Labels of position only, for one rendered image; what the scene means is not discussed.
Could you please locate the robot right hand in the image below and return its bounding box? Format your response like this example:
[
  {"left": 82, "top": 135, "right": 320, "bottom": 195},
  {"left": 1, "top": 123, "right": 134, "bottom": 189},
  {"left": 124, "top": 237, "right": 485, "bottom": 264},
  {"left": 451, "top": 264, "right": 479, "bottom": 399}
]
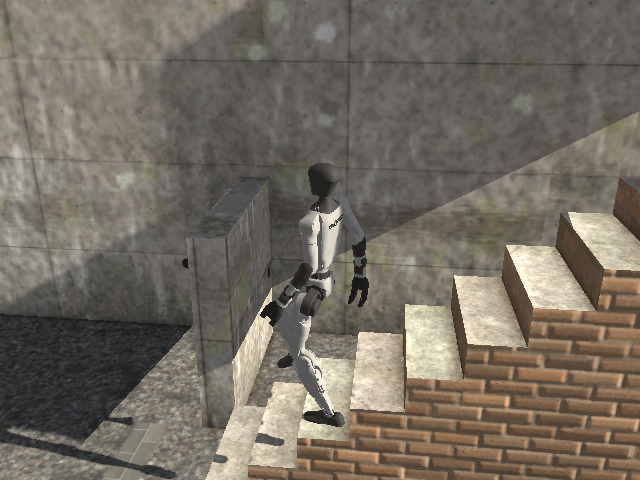
[{"left": 348, "top": 276, "right": 369, "bottom": 307}]

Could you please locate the robot left forearm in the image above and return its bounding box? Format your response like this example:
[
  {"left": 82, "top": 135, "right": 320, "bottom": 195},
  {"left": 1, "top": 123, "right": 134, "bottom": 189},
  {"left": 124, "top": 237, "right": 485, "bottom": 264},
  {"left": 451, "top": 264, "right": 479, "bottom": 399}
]
[{"left": 275, "top": 263, "right": 312, "bottom": 308}]

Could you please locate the right robot shin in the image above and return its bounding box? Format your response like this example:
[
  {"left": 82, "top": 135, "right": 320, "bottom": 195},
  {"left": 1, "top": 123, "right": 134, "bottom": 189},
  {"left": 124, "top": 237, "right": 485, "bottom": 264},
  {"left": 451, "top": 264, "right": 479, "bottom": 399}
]
[{"left": 277, "top": 320, "right": 292, "bottom": 356}]

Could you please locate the robot right forearm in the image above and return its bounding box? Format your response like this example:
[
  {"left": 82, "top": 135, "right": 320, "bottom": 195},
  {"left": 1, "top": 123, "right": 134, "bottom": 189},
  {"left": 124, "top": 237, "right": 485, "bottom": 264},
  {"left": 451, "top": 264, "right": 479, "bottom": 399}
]
[{"left": 352, "top": 236, "right": 367, "bottom": 278}]

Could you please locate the right robot upper arm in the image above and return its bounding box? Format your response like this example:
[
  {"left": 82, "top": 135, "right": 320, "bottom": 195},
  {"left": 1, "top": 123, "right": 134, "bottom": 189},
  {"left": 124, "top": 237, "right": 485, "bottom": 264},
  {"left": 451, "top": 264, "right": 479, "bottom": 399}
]
[{"left": 333, "top": 194, "right": 364, "bottom": 245}]

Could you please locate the robot left hand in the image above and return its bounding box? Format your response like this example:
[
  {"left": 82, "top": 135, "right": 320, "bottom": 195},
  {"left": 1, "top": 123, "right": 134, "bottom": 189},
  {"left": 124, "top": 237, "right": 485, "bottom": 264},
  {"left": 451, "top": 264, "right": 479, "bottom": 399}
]
[{"left": 260, "top": 301, "right": 284, "bottom": 327}]

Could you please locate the robot left foot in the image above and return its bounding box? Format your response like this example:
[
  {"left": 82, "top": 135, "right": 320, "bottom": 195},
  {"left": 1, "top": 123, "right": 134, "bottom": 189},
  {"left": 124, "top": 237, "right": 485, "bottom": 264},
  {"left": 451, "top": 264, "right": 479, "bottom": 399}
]
[{"left": 304, "top": 410, "right": 345, "bottom": 427}]

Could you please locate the left robot upper arm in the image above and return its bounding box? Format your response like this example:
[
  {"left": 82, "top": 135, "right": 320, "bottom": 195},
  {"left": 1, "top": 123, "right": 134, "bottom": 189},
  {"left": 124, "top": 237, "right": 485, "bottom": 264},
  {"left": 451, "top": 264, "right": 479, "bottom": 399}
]
[{"left": 299, "top": 213, "right": 320, "bottom": 276}]

